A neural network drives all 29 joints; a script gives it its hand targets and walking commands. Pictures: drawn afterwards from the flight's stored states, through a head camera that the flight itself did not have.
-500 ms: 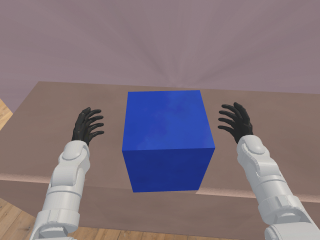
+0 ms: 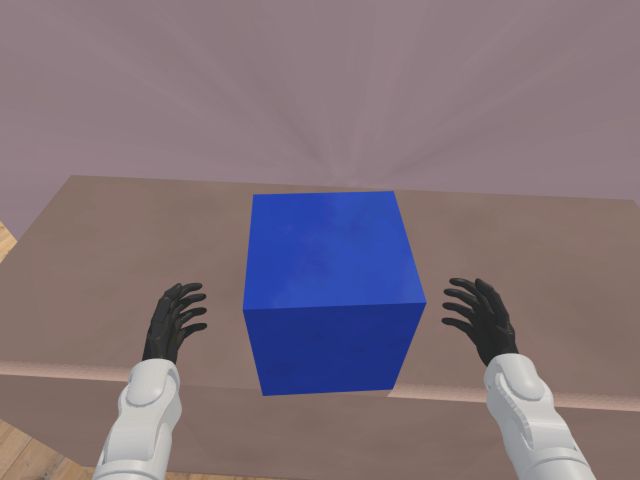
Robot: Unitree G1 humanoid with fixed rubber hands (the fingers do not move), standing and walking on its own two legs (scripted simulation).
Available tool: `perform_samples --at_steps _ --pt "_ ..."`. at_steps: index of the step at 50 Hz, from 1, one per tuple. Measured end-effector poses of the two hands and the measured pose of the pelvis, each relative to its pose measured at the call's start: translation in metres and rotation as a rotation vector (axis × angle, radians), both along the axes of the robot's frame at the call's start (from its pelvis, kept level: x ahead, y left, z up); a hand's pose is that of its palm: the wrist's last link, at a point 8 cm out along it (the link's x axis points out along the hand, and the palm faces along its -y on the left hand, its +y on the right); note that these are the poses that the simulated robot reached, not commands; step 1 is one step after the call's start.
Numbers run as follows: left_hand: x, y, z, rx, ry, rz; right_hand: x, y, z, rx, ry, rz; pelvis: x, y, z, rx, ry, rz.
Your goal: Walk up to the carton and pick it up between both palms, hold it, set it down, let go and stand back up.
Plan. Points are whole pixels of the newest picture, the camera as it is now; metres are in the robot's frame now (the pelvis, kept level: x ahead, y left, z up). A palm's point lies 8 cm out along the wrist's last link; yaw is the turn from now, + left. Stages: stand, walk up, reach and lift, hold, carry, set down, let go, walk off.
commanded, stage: set down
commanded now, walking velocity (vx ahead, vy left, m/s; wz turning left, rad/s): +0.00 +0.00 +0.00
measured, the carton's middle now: (326, 296) +0.40 +0.04 -0.02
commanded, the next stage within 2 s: let go in 1.90 s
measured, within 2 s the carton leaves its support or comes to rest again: neither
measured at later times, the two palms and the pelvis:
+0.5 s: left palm (168, 424) +0.20 +0.22 -0.03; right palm (510, 440) +0.21 -0.19 -0.02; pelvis +0.00 +0.01 +0.00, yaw -1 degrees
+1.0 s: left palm (164, 449) +0.18 +0.23 -0.06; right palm (508, 476) +0.18 -0.19 -0.05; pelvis +0.01 +0.00 +0.00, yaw -2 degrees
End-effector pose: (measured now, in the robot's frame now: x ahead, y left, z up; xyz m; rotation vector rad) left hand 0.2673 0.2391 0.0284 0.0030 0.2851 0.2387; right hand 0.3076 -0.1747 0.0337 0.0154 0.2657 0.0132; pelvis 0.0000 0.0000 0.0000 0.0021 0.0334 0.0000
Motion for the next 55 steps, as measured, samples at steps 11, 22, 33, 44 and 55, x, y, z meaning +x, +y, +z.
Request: perform_samples --at_steps 11,22,33,44,55 --pt "-0.022 -0.003 -0.018 0.011 -0.003 0.002 -0.036 -0.005 -0.022 -0.009 0.025 -0.005 0.003 0.006 0.0 0.0 -0.022 -0.01" --pt "-0.064 -0.015 -0.051 0.007 0.037 -0.001 -0.088 -0.015 -0.054 -0.011 0.064 -0.03 0.002 0.008 -0.002 -0.002 -0.032 -0.016" --pt "-0.079 -0.017 -0.065 0.019 0.048 -0.009 -0.111 -0.017 -0.067 -0.021 0.079 -0.022 -0.003 0.006 -0.004 0.005 -0.05 -0.021" --pt "-0.093 -0.013 -0.083 0.025 0.148 -0.022 -0.129 -0.018 -0.083 -0.044 0.154 -0.04 0.002 0.004 -0.004 0.008 -0.073 -0.024" --pt "-0.092 -0.005 -0.087 0.047 0.229 -0.053 -0.13 -0.016 -0.089 -0.07 0.216 -0.045 0.012 0.007 -0.002 0.003 -0.08 -0.028"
